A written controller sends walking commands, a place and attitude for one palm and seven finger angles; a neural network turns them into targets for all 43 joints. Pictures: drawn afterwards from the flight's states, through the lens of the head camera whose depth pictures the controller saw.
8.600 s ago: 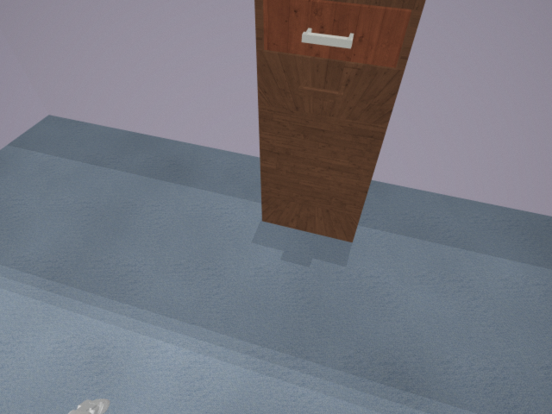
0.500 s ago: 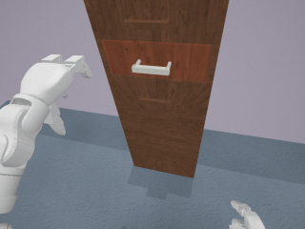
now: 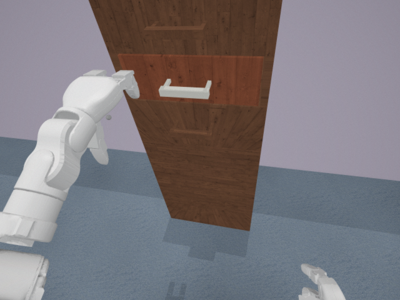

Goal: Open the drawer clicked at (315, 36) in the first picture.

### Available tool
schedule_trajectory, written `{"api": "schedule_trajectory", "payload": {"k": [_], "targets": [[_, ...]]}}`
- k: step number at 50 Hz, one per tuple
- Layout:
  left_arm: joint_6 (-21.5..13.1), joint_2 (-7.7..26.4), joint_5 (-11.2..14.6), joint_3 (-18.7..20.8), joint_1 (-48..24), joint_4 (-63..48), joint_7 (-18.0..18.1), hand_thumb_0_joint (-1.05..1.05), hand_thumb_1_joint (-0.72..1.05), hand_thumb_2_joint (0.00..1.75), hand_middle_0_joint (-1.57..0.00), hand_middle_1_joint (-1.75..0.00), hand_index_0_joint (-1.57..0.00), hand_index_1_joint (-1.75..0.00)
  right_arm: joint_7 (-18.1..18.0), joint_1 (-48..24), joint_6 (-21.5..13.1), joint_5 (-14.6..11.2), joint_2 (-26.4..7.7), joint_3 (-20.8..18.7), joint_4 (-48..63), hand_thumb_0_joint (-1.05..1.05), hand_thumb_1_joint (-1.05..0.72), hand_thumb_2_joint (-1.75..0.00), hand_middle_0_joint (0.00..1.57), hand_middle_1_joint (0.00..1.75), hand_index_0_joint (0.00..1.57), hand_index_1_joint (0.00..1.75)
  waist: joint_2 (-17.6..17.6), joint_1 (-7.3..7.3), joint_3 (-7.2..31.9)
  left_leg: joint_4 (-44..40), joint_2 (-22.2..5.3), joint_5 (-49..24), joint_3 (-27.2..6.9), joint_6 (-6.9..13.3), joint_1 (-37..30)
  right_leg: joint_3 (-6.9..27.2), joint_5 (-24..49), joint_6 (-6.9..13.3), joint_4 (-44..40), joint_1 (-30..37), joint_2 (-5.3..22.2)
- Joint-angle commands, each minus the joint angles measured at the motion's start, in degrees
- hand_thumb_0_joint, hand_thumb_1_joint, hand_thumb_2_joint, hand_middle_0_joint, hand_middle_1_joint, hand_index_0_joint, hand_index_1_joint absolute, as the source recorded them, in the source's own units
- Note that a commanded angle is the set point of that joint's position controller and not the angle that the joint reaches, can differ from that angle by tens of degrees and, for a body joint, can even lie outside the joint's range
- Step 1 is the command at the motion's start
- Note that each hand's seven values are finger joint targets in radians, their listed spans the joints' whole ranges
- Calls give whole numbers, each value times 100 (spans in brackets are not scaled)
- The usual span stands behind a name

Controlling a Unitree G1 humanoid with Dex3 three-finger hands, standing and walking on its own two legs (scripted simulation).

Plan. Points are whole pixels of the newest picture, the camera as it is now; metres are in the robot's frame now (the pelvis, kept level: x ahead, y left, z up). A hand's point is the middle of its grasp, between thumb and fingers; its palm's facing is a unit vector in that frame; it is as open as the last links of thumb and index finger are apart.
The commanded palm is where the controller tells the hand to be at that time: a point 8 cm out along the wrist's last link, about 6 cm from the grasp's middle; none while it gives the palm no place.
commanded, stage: move the hooked fingers above the handle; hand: left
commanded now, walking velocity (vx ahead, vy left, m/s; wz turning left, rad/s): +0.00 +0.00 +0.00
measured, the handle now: (186, 87) +0.60 +0.11 +0.12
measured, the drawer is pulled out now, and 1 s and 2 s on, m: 0.00 0.00 0.00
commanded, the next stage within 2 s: none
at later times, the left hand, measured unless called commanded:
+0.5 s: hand (144, 103) +0.46 +0.17 +0.17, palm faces +0.00 -0.01 -1.00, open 13.8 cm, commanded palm +0.44 +0.17 +0.24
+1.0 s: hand (177, 89) +0.52 +0.11 +0.17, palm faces -0.01 -0.02 -1.00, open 13.8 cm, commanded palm +0.52 +0.12 +0.23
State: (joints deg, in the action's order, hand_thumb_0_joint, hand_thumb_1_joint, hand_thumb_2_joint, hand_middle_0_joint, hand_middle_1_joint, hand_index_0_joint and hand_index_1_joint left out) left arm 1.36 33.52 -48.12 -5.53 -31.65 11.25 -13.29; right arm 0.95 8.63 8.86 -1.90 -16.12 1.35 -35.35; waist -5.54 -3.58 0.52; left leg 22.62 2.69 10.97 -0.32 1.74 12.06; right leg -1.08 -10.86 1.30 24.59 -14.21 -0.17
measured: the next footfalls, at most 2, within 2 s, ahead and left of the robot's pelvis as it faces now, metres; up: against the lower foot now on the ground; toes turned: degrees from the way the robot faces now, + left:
none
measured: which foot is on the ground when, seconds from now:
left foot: down 0.00-1.00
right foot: down 0.00-1.00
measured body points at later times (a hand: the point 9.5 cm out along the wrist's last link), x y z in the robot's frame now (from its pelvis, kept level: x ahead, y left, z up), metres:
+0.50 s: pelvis +0.03 +0.00 +0.00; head +0.06 -0.04 +0.45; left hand +0.45 +0.17 +0.23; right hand +0.18 -0.24 -0.13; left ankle +0.01 +0.10 -0.74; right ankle +0.02 -0.10 -0.74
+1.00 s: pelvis +0.04 +0.01 -0.01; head +0.08 -0.03 +0.44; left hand +0.51 +0.11 +0.22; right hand +0.14 -0.24 -0.15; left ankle +0.01 +0.10 -0.74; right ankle +0.02 -0.10 -0.74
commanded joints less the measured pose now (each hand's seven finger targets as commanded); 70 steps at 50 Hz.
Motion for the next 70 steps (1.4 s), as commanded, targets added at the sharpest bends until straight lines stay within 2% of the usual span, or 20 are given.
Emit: {"api": "schedule_trajectory", "payload": {"k": [1,7,10,16,20,22,24,27,30,33,37,41,50,52,55,56,60,64,69,70], "targets": [[-204,1231,37,686,-2363,-1100,117,0,-50,30,-30,-120,-30,-120,-46,-719,-259,-25,-600,-231,957,0,-90,-90,20,30,20,30,653,37,1767,-179,-41,-975,98,21,-176,177,780,81,-286,1033,116],[-401,1274,67,779,-3030,-643,493,0,-50,30,-30,-120,-30,-120,-107,-485,-275,-32,-581,-273,749,0,-90,-90,20,30,20,30,503,73,1796,-151,-55,-1145,86,-20,-182,131,791,106,-252,825,70],[-333,1397,-23,883,-3177,-477,712,0,-50,30,-30,-120,-30,-120,-85,-425,-241,-17,-605,-289,707,0,-90,-90,20,30,20,30,569,9,2105,-123,-51,-1414,108,-52,-145,152,1046,122,-171,1079,88],[124,885,-159,339,-3134,361,655,0,-50,30,-30,-120,-30,-120,-74,-423,-104,-76,-619,-267,678,0,-90,-90,20,30,20,30,849,111,1912,-93,-73,-1474,175,-7,9,164,1361,98,-128,1003,113],[94,677,-225,24,-3518,125,475,0,-50,30,-30,-120,-30,-120,-111,-388,-67,-83,-598,-294,779,0,-90,-90,20,30,20,30,790,208,2158,-6,-62,-1669,155,24,-228,163,1564,106,-51,967,112],[-7,830,-224,172,-3590,56,457,0,-50,30,-30,-120,-30,-120,-122,-295,-70,-69,-595,-318,762,0,-90,-90,20,30,20,30,752,189,2305,65,-64,-1861,124,41,-362,179,1753,110,20,928,79],[-97,523,-163,-100,-3888,-110,477,0,-50,30,-30,-120,-30,-120,-109,-245,-71,-65,-545,-318,764,0,-90,-90,20,30,20,30,594,255,2376,132,-64,-2100,95,13,-505,139,1863,116,77,776,64],[-150,695,-116,167,-3861,19,638,0,-50,30,-30,-120,-30,-120,-95,-140,-79,-28,-542,-334,705,0,-90,-90,20,30,20,30,663,166,2509,194,-73,-2412,93,-16,-504,126,2036,122,153,836,45],[-52,626,-143,199,-3946,399,851,0,-50,30,-30,-120,-30,-120,-58,-95,-33,-20,-537,-341,590,0,-90,-90,20,30,20,30,711,177,2363,210,-97,-2416,142,-73,-363,75,1957,136,163,768,42],[164,325,-321,-85,-4299,908,1000,0,-50,30,-30,-120,-30,-120,-38,-65,11,-32,-532,-339,464,0,-90,-90,20,30,20,30,699,272,2278,237,-127,-2331,150,-77,-332,46,1839,140,207,496,13],[299,45,-460,-393,-4911,1121,1032,0,-50,30,-30,-120,-30,-120,-37,50,25,-26,-529,-386,433,0,-90,-90,20,30,20,30,670,410,2646,345,-145,-2556,79,-78,-531,61,1893,149,309,410,0],[303,-215,-390,-577,-5148,1542,921,0,-50,30,-30,-120,-30,-120,-63,222,37,-27,-538,-414,380,0,-90,-90,20,30,20,30,770,542,2561,407,-166,-2581,29,-68,-593,37,1843,132,321,188,-11],[59,-23,-550,-276,-5773,2532,1330,0,-50,30,-30,-120,-30,-120,-167,638,11,36,-534,-463,219,0,-90,-90,20,30,20,30,796,594,2617,461,-171,-2331,129,-54,-185,81,1799,141,415,163,-35],[174,66,-630,-219,-5957,2992,1493,0,-50,30,-30,-120,-30,-120,-197,754,-2,24,-576,-456,126,0,-90,-90,20,30,20,30,899,722,2445,433,-186,-1934,156,-24,49,107,1641,112,390,16,-57],[217,642,-787,196,-6107,3015,1636,0,-50,30,-30,-120,-30,-120,-238,798,-13,65,-625,-466,156,0,-90,-90,20,30,20,30,778,576,3018,427,-158,-2051,216,-2,188,187,1920,126,466,558,-21],[218,499,-826,49,-6264,2842,1635,0,-50,30,-30,-120,-30,-120,-231,810,-26,66,-576,-480,191,0,-90,-90,20,30,20,30,661,604,3235,463,-167,-2178,209,16,108,205,2076,117,507,592,-24],[343,429,-823,37,-5856,3303,1445,0,-50,30,-30,-120,-30,-120,-255,847,-4,28,-621,-516,245,0,-90,-90,20,30,20,30,1022,619,2986,433,-157,-2059,320,77,320,214,2277,70,418,799,-8],[198,192,-760,-217,-5659,2920,1182,0,-50,30,-30,-120,-30,-120,-303,876,-18,9,-626,-547,293,0,-90,-90,20,30,20,30,866,660,2803,402,-158,-1832,326,129,179,261,2157,49,319,626,4],[-74,188,-641,-261,-5736,2547,1102,0,-50,30,-30,-120,-30,-120,-334,866,-41,-26,-610,-548,268,0,-90,-90,20,30,20,30,738,716,2544,372,-138,-1533,312,126,151,281,1865,45,223,427,-10],[-124,393,-628,-77,-5802,2576,1151,0,-50,30,-30,-120,-30,-120,-343,849,-60,-29,-611,-545,280,0,-90,-90,20,30,20,30,718,696,2527,395,-126,-1557,317,127,187,292,1839,63,206,478,-3]]}}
